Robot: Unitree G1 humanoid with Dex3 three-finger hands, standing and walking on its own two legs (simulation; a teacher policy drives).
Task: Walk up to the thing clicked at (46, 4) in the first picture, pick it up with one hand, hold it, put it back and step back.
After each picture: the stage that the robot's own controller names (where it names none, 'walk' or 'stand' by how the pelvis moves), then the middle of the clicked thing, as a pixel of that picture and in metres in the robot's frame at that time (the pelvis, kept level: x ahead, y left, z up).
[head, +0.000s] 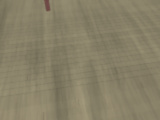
stand; (46, 2) +2.23 +0.51 -0.66
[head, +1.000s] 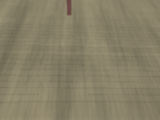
walk; (69, 6) +2.11 +0.21 -0.62
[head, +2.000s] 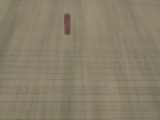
walk; (67, 24) +1.46 +0.17 -0.63
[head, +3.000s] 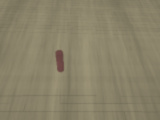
walk; (60, 61) +0.97 +0.18 -0.64
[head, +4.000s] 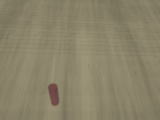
walk; (54, 95) +0.63 +0.19 -0.64
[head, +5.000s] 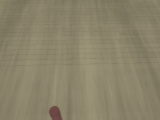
stand; (56, 117) +0.43 +0.20 -0.63
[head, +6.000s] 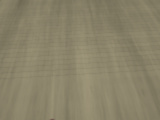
stand; out of the picture +0.39 +0.22 -0.66
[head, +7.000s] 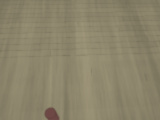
walk; (52, 116) +0.32 +0.20 -0.64
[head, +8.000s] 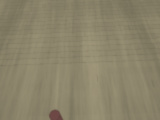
walk; out of the picture +0.37 +0.21 -0.62
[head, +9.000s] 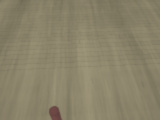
stand; (56, 117) +0.47 +0.20 -0.64
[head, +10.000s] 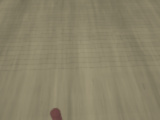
stand; (57, 119) +0.46 +0.19 -0.66
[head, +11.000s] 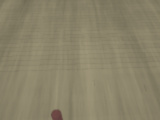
stand; out of the picture +0.45 +0.19 -0.66
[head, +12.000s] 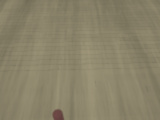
stand; out of the picture +0.45 +0.18 -0.66
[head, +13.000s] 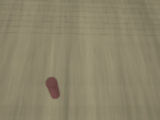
go down; (53, 89) +0.49 +0.18 -0.53
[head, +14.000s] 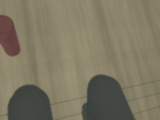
go down; (8, 39) +0.52 +0.24 -0.24
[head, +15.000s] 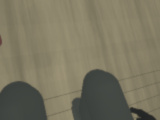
close in; out of the picture +0.52 +0.25 -0.22
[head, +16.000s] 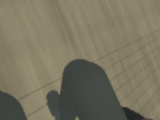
close; out of the picture +0.50 +0.29 -0.17
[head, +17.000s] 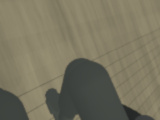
lift; out of the picture +0.48 +0.28 -0.17
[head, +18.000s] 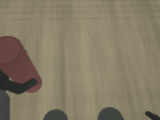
lift; (22, 71) +0.36 +0.19 +0.03
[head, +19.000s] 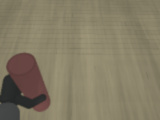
hold; (33, 87) +0.31 +0.17 +0.04
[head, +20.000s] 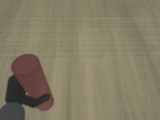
hold; (37, 87) +0.32 +0.16 +0.03
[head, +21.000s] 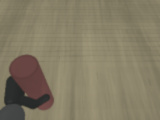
hold; (36, 87) +0.31 +0.16 +0.06
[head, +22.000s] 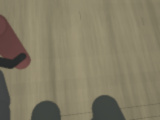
crouch; (10, 47) +0.44 +0.21 -0.03
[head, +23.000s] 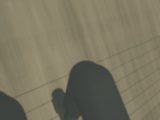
lower; out of the picture +0.48 +0.29 -0.18
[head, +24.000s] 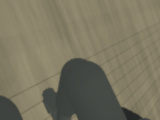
lower; out of the picture +0.48 +0.30 -0.18
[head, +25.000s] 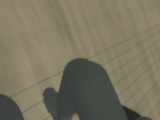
lower; out of the picture +0.48 +0.31 -0.18
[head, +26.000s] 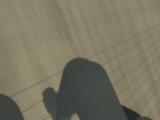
lower; out of the picture +0.48 +0.31 -0.18
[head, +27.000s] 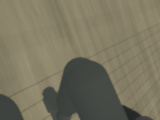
rest; out of the picture +0.48 +0.31 -0.18
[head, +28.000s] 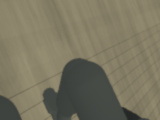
open; out of the picture +0.49 +0.30 -0.18
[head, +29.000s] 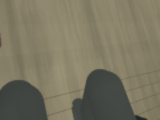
stand; out of the picture +0.50 +0.27 -0.21
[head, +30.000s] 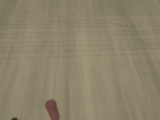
stand; (53, 111) +0.46 +0.18 -0.57
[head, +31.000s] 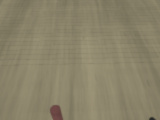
stand; (57, 117) +0.46 +0.18 -0.60
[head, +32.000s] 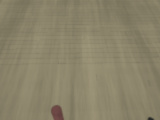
stand; (58, 117) +0.45 +0.17 -0.60
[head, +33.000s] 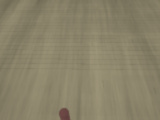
stand; (65, 119) +0.47 +0.16 -0.65
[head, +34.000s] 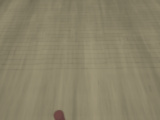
stand; out of the picture +0.45 +0.19 -0.66
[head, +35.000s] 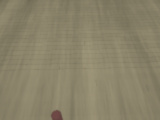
stand; out of the picture +0.45 +0.20 -0.66
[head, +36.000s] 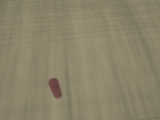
walk; (55, 89) +0.55 +0.21 -0.63
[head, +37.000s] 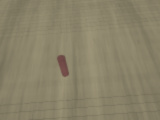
walk; (63, 66) +0.86 +0.24 -0.64
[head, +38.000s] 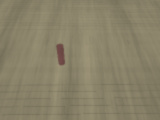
walk; (60, 55) +1.10 +0.20 -0.64
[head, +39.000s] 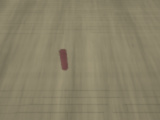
stand; (63, 60) +1.05 +0.19 -0.66
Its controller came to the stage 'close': yes
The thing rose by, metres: 0.69
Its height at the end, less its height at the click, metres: +0.00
